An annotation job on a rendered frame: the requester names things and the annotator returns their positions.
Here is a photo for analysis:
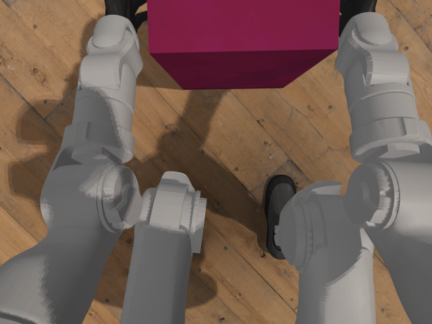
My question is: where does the robot left hand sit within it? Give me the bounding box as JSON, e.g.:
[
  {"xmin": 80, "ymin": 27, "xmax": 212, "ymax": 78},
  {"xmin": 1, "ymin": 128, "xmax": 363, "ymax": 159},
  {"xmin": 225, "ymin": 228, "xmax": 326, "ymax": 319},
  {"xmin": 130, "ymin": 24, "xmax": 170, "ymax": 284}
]
[{"xmin": 105, "ymin": 0, "xmax": 148, "ymax": 33}]

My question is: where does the right robot forearm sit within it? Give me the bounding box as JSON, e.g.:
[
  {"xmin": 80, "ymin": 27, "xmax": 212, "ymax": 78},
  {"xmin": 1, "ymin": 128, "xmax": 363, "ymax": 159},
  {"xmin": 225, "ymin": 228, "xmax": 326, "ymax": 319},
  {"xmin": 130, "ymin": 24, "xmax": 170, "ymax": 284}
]
[{"xmin": 335, "ymin": 12, "xmax": 432, "ymax": 163}]

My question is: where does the carton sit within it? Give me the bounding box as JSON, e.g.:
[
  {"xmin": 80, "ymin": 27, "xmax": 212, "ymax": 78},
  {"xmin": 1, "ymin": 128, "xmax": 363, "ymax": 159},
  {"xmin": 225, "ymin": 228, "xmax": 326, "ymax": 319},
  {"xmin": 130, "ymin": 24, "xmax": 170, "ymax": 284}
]
[{"xmin": 146, "ymin": 0, "xmax": 340, "ymax": 90}]

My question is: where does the left robot shin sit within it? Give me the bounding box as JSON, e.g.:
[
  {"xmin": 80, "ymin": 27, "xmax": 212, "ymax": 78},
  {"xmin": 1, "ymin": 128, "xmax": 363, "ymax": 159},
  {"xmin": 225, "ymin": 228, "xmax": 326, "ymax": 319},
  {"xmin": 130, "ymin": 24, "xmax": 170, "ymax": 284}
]
[{"xmin": 134, "ymin": 171, "xmax": 196, "ymax": 237}]

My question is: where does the robot right upper arm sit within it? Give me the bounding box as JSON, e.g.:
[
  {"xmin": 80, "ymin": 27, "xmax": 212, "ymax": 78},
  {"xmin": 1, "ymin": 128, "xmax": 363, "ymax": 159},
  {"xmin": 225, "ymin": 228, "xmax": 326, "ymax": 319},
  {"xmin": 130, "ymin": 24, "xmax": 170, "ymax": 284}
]
[{"xmin": 343, "ymin": 159, "xmax": 432, "ymax": 324}]

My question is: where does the robot shin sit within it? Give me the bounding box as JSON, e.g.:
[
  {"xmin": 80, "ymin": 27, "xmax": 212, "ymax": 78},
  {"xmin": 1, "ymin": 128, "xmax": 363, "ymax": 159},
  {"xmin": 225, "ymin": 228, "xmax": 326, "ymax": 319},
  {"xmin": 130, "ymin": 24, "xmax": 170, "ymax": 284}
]
[
  {"xmin": 134, "ymin": 171, "xmax": 196, "ymax": 237},
  {"xmin": 274, "ymin": 181, "xmax": 374, "ymax": 259}
]

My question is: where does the robot left upper arm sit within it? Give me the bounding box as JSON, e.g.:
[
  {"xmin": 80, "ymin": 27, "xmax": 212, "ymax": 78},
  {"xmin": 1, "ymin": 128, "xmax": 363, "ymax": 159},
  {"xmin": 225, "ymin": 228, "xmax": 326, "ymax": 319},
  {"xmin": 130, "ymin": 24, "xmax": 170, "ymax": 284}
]
[{"xmin": 0, "ymin": 162, "xmax": 143, "ymax": 324}]

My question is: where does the robot right hand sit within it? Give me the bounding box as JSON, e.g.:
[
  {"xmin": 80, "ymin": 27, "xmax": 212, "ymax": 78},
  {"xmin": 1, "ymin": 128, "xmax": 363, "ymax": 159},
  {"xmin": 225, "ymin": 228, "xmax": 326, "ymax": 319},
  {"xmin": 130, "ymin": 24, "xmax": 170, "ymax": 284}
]
[{"xmin": 339, "ymin": 0, "xmax": 377, "ymax": 37}]

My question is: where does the right robot shin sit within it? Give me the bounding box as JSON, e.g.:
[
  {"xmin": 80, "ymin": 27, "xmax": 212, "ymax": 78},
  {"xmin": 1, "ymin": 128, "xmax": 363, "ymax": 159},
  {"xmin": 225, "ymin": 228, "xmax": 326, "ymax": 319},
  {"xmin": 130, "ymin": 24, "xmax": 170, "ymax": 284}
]
[{"xmin": 274, "ymin": 181, "xmax": 374, "ymax": 259}]

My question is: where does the left robot forearm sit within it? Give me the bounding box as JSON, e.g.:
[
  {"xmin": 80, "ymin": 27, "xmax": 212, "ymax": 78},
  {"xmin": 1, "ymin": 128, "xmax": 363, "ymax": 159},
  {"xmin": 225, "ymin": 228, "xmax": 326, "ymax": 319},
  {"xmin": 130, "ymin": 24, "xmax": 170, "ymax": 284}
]
[{"xmin": 40, "ymin": 15, "xmax": 143, "ymax": 215}]

